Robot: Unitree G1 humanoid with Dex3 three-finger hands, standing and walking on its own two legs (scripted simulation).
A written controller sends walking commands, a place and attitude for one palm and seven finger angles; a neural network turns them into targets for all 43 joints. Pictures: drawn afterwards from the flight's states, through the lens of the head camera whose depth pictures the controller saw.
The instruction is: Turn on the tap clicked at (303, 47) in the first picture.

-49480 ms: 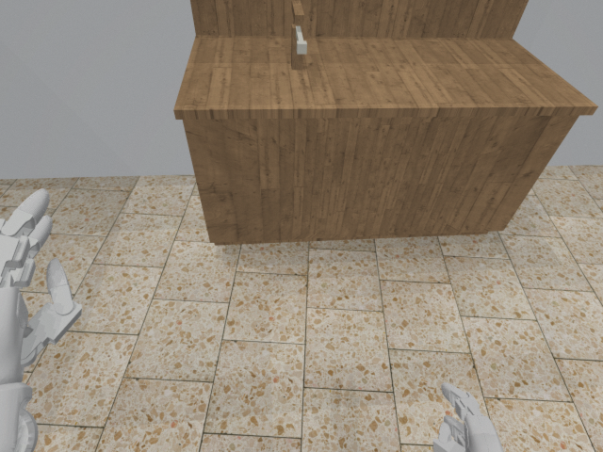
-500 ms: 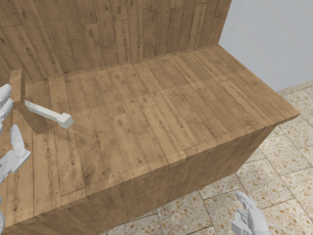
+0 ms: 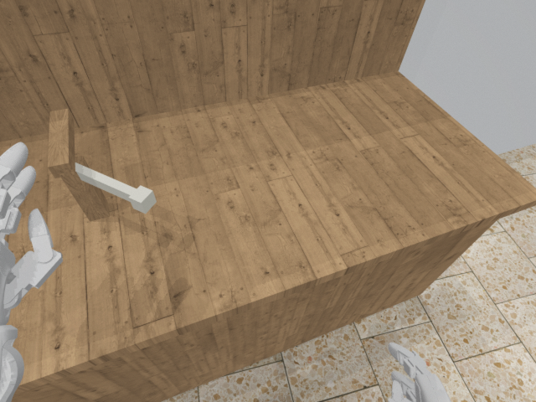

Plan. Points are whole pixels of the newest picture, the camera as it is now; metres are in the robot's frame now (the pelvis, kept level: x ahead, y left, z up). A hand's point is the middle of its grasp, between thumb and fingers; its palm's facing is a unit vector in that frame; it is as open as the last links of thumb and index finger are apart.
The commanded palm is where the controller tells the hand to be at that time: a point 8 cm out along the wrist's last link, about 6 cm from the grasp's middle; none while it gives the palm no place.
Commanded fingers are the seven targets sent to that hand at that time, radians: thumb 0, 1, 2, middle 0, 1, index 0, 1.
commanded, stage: come to a stop and stand still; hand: left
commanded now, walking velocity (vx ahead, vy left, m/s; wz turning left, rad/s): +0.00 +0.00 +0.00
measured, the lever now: (142, 199) +0.38 +0.24 +0.07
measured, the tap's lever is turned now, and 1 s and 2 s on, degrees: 44 44 44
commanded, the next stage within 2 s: look again from close up in 0.34 s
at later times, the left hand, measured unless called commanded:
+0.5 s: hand (12, 274) +0.20 +0.28 +0.16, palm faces +0.42 -0.83 -0.37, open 7.4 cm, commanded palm +0.14 +0.29 +0.18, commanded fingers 0.00 0.90 0.90 -0.20 -0.30 -0.20 -0.30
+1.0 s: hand (51, 299) +0.18 +0.24 +0.16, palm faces +0.39 -0.87 -0.32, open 7.4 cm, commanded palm +0.13 +0.27 +0.18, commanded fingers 0.00 0.90 0.90 -0.20 -0.30 -0.20 -0.30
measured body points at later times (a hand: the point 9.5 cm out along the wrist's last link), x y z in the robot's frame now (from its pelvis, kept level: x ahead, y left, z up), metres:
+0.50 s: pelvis -0.01 +0.01 +0.00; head +0.02 +0.03 +0.45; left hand +0.17 +0.33 +0.18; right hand +0.20 -0.19 -0.06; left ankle +0.02 +0.07 -0.73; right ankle +0.03 -0.11 -0.73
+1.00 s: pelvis -0.02 -0.02 +0.01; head -0.01 -0.01 +0.46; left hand +0.15 +0.28 +0.18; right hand +0.17 -0.24 -0.06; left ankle +0.02 +0.07 -0.73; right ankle +0.03 -0.11 -0.73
